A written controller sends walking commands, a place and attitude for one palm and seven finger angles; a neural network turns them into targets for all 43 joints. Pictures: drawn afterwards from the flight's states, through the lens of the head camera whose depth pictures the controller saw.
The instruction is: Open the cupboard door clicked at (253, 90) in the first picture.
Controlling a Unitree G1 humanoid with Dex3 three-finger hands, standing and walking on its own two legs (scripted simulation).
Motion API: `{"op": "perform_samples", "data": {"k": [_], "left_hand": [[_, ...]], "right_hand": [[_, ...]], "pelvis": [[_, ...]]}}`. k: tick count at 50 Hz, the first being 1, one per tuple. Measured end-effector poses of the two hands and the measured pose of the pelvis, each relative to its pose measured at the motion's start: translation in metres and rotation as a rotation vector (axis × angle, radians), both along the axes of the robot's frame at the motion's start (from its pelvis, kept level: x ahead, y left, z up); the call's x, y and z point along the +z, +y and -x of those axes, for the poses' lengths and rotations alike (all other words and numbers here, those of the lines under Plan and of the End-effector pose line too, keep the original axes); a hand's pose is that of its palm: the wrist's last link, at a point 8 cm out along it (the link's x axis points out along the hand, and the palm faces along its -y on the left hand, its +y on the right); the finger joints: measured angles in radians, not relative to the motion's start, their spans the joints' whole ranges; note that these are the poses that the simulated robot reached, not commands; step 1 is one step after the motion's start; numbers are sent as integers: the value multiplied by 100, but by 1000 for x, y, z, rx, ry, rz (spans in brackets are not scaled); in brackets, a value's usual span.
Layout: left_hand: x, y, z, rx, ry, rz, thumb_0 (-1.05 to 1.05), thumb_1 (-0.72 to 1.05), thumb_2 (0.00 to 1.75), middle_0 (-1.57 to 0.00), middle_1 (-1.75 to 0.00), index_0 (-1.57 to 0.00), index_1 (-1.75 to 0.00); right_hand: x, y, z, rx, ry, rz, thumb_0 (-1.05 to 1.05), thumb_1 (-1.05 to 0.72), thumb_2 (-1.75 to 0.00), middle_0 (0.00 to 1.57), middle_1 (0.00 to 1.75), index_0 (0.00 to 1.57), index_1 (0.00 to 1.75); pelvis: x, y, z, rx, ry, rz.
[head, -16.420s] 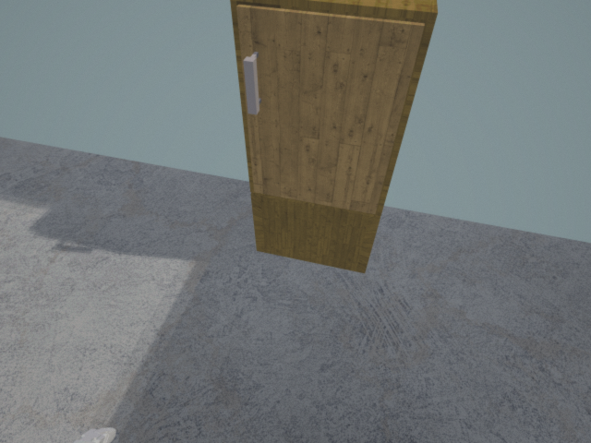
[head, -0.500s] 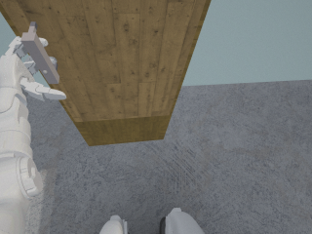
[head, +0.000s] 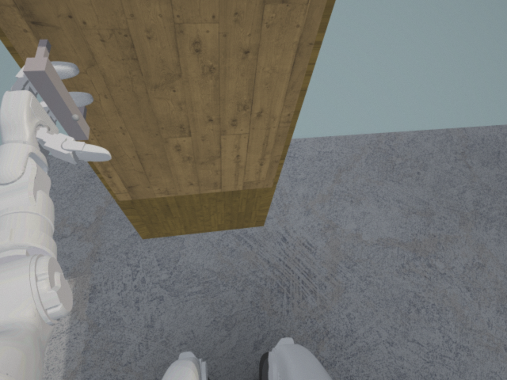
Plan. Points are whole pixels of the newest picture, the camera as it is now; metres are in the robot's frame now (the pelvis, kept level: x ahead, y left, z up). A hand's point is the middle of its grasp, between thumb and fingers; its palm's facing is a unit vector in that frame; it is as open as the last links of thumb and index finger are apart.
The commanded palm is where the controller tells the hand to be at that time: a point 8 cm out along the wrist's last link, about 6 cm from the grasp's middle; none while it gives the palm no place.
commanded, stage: slide the fingers in behind the handle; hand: left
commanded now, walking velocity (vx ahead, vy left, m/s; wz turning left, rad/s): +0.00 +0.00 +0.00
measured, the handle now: (63, 93) +0.54 +0.26 +0.08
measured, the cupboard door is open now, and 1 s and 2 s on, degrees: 0 0 40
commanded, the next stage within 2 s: close the thumb around the handle in 0.02 s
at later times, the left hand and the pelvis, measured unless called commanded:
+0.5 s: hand (75, 118) +0.49 +0.23 +0.08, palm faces +0.06 -1.00 +0.00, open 9.9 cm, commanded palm +0.47 +0.28 +0.08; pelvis +0.00 +0.00 +0.00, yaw +0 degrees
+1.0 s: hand (75, 119) +0.49 +0.23 +0.08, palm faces +0.07 -1.00 +0.00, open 5.9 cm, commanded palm +0.45 +0.28 +0.08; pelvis +0.00 +0.00 +0.00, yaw +0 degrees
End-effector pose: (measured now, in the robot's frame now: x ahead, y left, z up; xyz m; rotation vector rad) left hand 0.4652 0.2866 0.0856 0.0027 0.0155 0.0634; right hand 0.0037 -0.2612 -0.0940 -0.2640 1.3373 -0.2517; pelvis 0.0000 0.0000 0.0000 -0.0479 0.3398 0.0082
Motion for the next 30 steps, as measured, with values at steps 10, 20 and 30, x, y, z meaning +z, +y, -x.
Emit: {"op": "perform_samples", "data": {"k": [10,20,30], "left_hand": [[0,1,4,-1,3,1,-1,-48,30,-30,-120,-30,-120],[-3,1,-1,-7,5,-3,-1,-15,44,-32,-124,-32,-124],[-3,1,-2,-1,9,-2,0,37,67,-36,-129,-36,-129]], "right_hand": [[0,1,-10,17,-22,1,0,-91,-90,20,30,20,30],[-2,2,-12,27,-27,8,0,-91,-90,20,30,20,30],[-2,5,-4,12,-4,0,0,-91,-90,20,30,20,30]], "pelvis": [[0,1,0,6,-6,1],[-2,3,2,9,3,3],[-2,4,1,6,4,3]]}}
